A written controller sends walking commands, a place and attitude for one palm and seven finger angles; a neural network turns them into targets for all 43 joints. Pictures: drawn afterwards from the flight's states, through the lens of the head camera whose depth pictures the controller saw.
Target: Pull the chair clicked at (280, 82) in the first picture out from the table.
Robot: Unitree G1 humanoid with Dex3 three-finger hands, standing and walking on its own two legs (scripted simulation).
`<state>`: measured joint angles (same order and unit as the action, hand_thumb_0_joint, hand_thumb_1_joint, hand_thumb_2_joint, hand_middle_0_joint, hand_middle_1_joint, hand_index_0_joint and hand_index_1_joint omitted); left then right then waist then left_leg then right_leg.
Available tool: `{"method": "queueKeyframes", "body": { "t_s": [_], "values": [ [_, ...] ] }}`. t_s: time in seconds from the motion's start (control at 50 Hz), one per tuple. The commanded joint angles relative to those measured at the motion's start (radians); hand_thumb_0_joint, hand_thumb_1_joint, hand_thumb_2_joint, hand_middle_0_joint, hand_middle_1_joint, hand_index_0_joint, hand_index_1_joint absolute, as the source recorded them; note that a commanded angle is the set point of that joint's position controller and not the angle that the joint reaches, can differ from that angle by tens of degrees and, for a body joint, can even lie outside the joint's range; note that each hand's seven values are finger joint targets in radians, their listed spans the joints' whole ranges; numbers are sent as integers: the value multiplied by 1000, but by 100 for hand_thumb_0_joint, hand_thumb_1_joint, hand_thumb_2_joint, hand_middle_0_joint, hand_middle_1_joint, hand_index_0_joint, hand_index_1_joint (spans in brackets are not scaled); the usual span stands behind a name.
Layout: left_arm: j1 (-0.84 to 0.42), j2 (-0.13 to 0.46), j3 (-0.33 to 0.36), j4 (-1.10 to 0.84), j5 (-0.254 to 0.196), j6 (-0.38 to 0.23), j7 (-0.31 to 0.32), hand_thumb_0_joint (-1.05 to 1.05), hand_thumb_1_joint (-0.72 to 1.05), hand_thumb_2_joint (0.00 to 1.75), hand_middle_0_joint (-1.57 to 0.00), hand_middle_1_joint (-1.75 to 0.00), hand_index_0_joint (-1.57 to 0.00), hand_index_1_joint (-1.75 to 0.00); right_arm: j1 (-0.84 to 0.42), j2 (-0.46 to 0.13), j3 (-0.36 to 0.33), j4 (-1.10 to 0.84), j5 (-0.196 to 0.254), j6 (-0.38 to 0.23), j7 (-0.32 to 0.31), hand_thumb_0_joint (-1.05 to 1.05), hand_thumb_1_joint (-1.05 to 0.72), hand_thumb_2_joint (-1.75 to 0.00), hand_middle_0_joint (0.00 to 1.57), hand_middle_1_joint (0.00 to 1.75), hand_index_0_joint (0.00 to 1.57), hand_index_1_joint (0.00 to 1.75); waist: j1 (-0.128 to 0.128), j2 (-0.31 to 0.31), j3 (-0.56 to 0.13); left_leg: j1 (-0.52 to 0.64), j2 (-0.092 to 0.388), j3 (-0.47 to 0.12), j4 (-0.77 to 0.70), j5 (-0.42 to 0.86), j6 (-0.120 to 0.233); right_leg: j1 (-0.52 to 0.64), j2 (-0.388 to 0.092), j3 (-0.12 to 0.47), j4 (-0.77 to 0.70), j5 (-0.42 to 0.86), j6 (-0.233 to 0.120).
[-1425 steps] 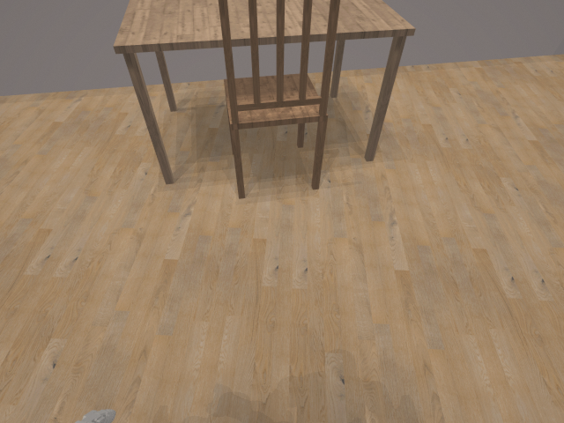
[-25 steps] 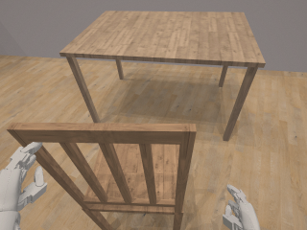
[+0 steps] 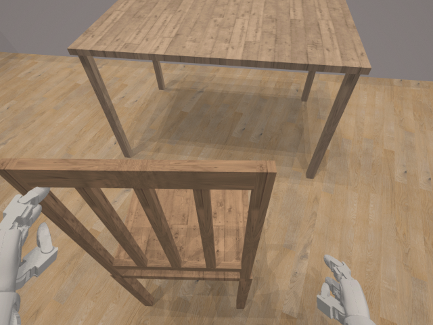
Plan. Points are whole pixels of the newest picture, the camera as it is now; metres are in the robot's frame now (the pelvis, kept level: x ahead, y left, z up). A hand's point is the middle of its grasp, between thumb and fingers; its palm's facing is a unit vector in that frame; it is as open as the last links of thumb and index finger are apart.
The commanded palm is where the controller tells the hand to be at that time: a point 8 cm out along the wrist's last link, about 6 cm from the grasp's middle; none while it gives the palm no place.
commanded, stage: step back with the hand held close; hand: left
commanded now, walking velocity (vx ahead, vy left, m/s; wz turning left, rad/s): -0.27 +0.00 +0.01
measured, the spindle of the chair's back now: (164, 234) +0.29 +0.16 -0.05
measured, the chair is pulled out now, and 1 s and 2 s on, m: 0.58 0.59 0.59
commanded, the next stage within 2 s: stop stepping back and stand still in 1.04 s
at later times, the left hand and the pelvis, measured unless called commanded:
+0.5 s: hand out of the picture +0.13 +0.30 +0.16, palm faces +0.45 -0.77 -0.46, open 7.4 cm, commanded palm +0.07 +0.33 +0.18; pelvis -0.07 +0.03 -0.01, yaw -1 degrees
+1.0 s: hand out of the picture +0.06 +0.28 +0.17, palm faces +0.32 -0.80 -0.50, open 7.4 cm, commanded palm +0.01 +0.34 +0.18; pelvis -0.14 +0.04 -0.01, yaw -2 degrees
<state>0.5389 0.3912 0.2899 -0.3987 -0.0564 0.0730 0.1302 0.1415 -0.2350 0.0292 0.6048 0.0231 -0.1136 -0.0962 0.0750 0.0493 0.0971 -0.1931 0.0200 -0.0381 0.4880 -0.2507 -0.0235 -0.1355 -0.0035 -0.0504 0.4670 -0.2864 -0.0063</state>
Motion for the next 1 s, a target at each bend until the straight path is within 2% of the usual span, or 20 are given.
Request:
{"method": "queueKeyframes", "body": {
  "t_s": [0.0, 0.04, 0.22, 0.28, 0.34, 0.38, 0.42, 0.46, 0.5, 0.54, 0.56, 0.62, 0.68, 0.76, 0.78, 0.8, 0.84, 0.92, 0.96, 0.98],
  "values": [
    [-79, 263, 216, -462, 1, -207, 51, 0, 90, 90, -20, -30, -20, -30, -82, -92, -41, -164, -2, -24, -15, 0, -90, -90, 20, 30, 20, 30, -32, 98, -319, 98, 97, -54, -21, 469, 60, 49, -105, 76, -11, 421, -1],
    [-68, 280, 230, -497, -2, -214, 55, 0, 90, 90, -20, -30, -20, -30, -85, -95, -46, -169, -3, -21, -20, 0, -90, -90, 20, 30, 20, 30, -31, 57, -329, 61, 105, -69, -19, 454, 58, 49, -104, 72, 0, 412, 0],
    [4, 294, 285, -482, -8, -254, 63, 0, 90, 90, -20, -30, -20, -30, -68, -97, -56, -141, -12, -39, -37, 0, -90, -90, 20, 30, 20, 30, -44, 108, -276, -106, 113, -102, -66, 151, 59, -6, -93, 87, -5, 208, -4],
    [80, 232, 289, -275, -4, -257, 61, 0, 90, 90, -20, -30, -20, -30, -56, -95, -70, -115, -14, -38, -36, 0, -90, -90, 20, 30, 20, 30, -57, 59, -231, -143, 96, -90, -82, -30, 53, -57, -89, 102, -49, 91, -11],
    [17, 198, 245, -220, 4, -266, 56, 0, 90, 90, -20, -30, -20, -30, -53, -98, -71, -118, -8, -31, -28, 0, -90, -90, 20, 30, 20, 30, -68, -28, -154, -157, 73, -76, -29, -171, 47, -181, -118, 129, -128, -82, -26],
    [0, 196, 230, -178, 8, -262, 57, 0, 90, 90, -20, -30, -20, -30, -52, -104, -76, -105, -8, -31, -27, 0, -90, -90, 20, 30, 20, 30, -72, -72, -121, -111, 44, -52, 58, -182, 40, -297, -152, 161, -193, -200, -52],
    [-46, 192, 206, -214, 13, -261, 58, 0, 90, 90, -20, -30, -20, -30, -54, -97, -67, -109, -8, -30, -22, 0, -90, -90, 20, 30, 20, 30, -71, -147, -125, -71, 32, -34, 144, -143, 37, -368, -188, 156, -195, -202, -70],
    [-64, 203, 211, -248, 18, -262, 63, 0, 90, 90, -20, -30, -20, -30, -60, -97, -62, -117, -10, -30, -21, 0, -90, -90, 20, 30, 20, 30, -69, -155, -128, -67, 43, -44, 133, -139, 42, -388, -186, 134, -161, -201, -70],
    [-61, 224, 232, -312, 20, -274, 66, 0, 90, 90, -20, -30, -20, -30, -66, -103, -54, -135, -13, -34, -28, 0, -90, -90, 20, 30, 20, 30, -68, -23, -131, -137, 88, -111, -29, -217, 62, -319, -126, 99, -81, -229, -38],
    [-70, 231, 259, -378, 43, -301, 68, 0, 90, 90, -20, -30, -20, -30, -74, -129, -51, -163, -17, -52, -33, 0, -90, -90, 20, 30, 20, 30, -66, 224, -139, -436, 216, -290, -334, -541, 122, -29, -1, 40, 211, -161, 18],
    [-99, 242, 275, -401, 58, -319, 67, 0, 90, 90, -20, -30, -20, -30, -72, -122, -54, -168, -17, -62, -34, 0, -90, -90, 20, 30, 20, 30, -64, 277, -131, -541, 254, -351, -391, -613, 147, 64, 24, 41, 324, -82, 23],
    [-56, 262, 300, -397, 58, -355, 53, 0, 90, 90, -20, -30, -20, -30, -58, -104, -63, -140, -25, -87, -26, 0, -90, -90, 20, 30, 20, 30, -49, 192, -160, -402, 215, -284, -271, -356, 147, -1, 6, 57, 262, -68, 11],
    [5, 242, 304, -315, 39, -375, 39, 0, 90, 90, -20, -30, -20, -30, -28, -113, -72, -102, -36, -110, -20, 0, -90, -90, 20, 30, 20, 30, -54, 209, -164, -284, 201, -256, -259, -262, 142, -48, 7, 43, 149, -98, -1],
    [-56, 228, 275, -291, 24, -405, 22, 0, 90, 90, -20, -30, -20, -30, -26, -108, -76, -47, -44, -114, -10, 0, -90, -90, 20, 30, 20, 30, -49, 129, -280, 2, 199, -197, -105, 196, 103, -108, -27, 70, -86, -5, -19],
    [-39, 230, 273, -278, 26, -404, 20, 0, 90, 90, -20, -30, -20, -30, -22, -107, -77, -39, -48, -107, -7, 0, -90, -90, 20, 30, 20, 30, -47, 117, -325, 73, 178, -158, -42, 367, 90, -109, -42, 85, -117, 105, -24],
    [-78, 196, 221, -305, 22, -397, 9, 0, 90, 90, -20, -30, -20, -30, -30, -112, -87, -42, -35, -101, -7, 0, -90, -90, 20, 30, 20, 30, -48, 42, -372, 153, 149, -109, 5, 450, 70, -126, -28, 65, -93, 171, -17],
    [-40, 240, 259, -311, 4, -388, 1, 0, 90, 90, -20, -30, -20, -30, -62, -121, -101, -73, -17, -91, -15, 0, -90, -90, 20, 30, 20, 30, -48, -44, -351, 159, 120, -69, 60, 302, 62, -198, -59, 81, -94, 157, -29],
    [-45, 275, 281, -313, -12, -374, 17, 0, 90, 90, -20, -30, -20, -30, -95, -93, -93, -83, -9, -64, -22, 0, -90, -90, 20, 30, 20, 30, -74, -162, -180, 73, -10, -17, 311, -6, 18, -419, -242, 202, -210, 56, -123],
    [-78, 264, 280, -284, 0, -359, 28, 0, 90, 90, -20, -30, -20, -30, -106, -75, -79, -77, -19, -53, -24, 0, -90, -90, 20, 30, 20, 30, -79, -188, -114, -26, -7, -35, 243, 48, 18, -357, -243, 160, -151, 205, -120],
    [-106, 273, 285, -270, 2, -361, 29, 0, 90, 90, -20, -30, -20, -30, -128, -84, -74, -82, -18, -58, -29, 0, -90, -90, 20, 30, 20, 30, -80, -123, -75, -45, 12, -55, 116, 144, 29, -336, -192, 130, -92, 232, -89]
  ]
}}
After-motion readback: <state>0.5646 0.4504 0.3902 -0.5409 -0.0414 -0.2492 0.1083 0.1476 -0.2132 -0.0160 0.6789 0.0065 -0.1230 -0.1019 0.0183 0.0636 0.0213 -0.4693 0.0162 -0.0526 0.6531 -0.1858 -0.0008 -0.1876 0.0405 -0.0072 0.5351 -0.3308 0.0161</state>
